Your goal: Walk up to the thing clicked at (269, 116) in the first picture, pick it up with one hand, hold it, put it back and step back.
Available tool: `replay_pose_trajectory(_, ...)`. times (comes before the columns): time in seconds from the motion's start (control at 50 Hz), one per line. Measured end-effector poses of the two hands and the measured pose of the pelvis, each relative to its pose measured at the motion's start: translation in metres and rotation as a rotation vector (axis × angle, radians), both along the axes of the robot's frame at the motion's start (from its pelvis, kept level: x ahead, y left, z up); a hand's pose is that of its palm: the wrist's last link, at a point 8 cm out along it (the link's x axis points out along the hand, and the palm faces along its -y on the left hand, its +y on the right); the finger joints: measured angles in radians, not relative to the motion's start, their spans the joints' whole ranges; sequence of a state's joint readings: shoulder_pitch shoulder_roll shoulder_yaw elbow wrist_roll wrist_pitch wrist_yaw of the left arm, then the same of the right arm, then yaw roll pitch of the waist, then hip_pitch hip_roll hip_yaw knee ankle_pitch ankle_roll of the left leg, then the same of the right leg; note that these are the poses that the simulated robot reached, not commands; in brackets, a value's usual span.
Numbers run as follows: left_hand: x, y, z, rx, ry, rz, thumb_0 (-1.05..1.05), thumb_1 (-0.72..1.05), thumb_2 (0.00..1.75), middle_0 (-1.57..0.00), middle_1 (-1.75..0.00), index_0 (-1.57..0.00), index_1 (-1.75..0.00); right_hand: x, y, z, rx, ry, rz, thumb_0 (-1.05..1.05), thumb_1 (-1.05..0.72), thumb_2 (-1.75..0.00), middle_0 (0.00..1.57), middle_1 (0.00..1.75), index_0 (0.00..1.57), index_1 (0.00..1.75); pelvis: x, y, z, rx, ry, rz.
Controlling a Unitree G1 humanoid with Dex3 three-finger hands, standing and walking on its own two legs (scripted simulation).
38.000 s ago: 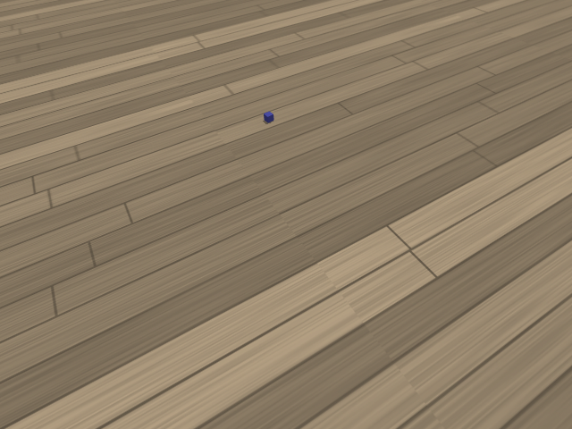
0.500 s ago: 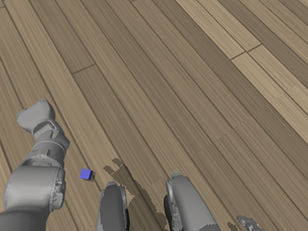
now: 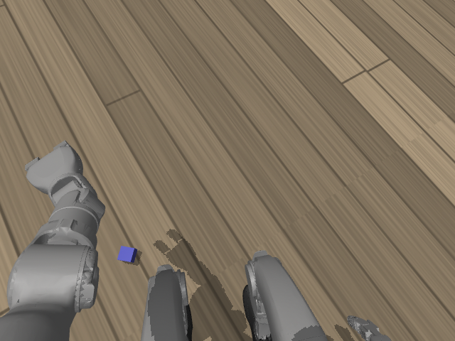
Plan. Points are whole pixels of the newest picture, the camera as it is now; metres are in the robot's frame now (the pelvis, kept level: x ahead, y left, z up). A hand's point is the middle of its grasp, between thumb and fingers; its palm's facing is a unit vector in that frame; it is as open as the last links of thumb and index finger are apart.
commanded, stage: go down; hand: left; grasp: from above
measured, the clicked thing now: (127, 254) +0.34 +0.28 -0.57
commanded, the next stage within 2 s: none
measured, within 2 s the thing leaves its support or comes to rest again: neither
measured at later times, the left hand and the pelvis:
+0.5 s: hand (76, 186) +0.43 +0.27 -0.12, palm faces -0.31 -0.24 -0.92, open 12.3 cm; pelvis +0.00 +0.00 +0.00, yaw +0 degrees
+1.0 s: hand (76, 188) +0.43 +0.27 -0.13, palm faces -0.30 -0.24 -0.92, open 12.5 cm; pelvis +0.00 +0.00 -0.01, yaw +0 degrees
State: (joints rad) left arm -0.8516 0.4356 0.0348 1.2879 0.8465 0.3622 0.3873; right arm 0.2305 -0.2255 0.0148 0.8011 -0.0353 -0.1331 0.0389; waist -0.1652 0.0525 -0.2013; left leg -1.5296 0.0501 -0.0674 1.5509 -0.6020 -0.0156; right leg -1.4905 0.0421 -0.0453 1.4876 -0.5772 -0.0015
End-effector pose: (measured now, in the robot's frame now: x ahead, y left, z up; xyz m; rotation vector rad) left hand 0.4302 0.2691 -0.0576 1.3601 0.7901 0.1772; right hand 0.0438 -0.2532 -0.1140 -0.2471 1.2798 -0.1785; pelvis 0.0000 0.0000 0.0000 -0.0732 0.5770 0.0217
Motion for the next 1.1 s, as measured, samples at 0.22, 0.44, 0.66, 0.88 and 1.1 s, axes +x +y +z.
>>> replay_pose_trajectory(0.22, -0.002, 0.002, -0.004, 0.002, 0.004, -0.01, 0.0, -0.2, 0.64, -0.32, -0.9, -0.36, -0.85, -0.002, -0.003, 0.003, -0.018, 0.001, 0.005, 0.0, -0.9, -0.89, 0.2, 0.3, 0.2, 0.3, 0.001, 0.001, -0.001, -0.002, 0.003, 0.001)
replay_pose_trajectory(0.44, -0.001, 0.001, -0.007, -0.003, -0.012, 0.0, 0.0, -0.22, 0.66, -0.3, -0.92, -0.35, -0.87, -0.002, -0.004, -0.003, -0.016, 0.005, 0.009, 0.0, -0.91, -0.89, 0.2, 0.3, 0.2, 0.3, -0.002, 0.002, -0.006, -0.003, 0.003, 0.0)
replay_pose_trajectory(0.66, 0.0, -0.002, 0.005, 0.002, 0.007, 0.001, 0.0, -0.24, 0.67, -0.3, -0.92, -0.34, -0.87, -0.004, -0.001, 0.003, -0.001, -0.003, -0.003, 0.0, -0.91, -0.89, 0.2, 0.3, 0.2, 0.3, -0.002, -0.001, 0.002, 0.002, -0.007, 0.001)
replay_pose_trajectory(0.88, 0.0, -0.002, -0.006, 0.004, -0.003, 0.0, 0.0, -0.25, 0.68, -0.28, -0.94, -0.33, -0.9, -0.005, -0.008, -0.001, -0.016, 0.007, 0.006, 0.0, -0.91, -0.89, 0.2, 0.3, 0.2, 0.3, 0.0, -0.003, -0.005, 0.002, 0.006, -0.002)
replay_pose_trajectory(1.1, -0.004, 0.003, -0.004, -0.003, -0.01, 0.029, 0.0, -0.26, 0.69, -0.27, -0.96, -0.32, -0.91, 0.0, -0.004, -0.002, -0.005, 0.005, 0.005, 0.0, -0.91, -0.89, 0.2, 0.3, 0.2, 0.3, -0.001, -0.001, -0.002, 0.0, 0.001, -0.002)
